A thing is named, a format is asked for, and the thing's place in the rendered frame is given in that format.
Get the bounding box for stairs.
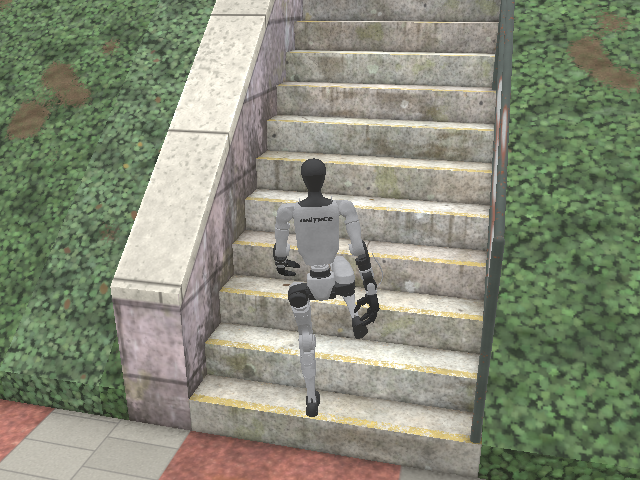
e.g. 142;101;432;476
189;0;501;478

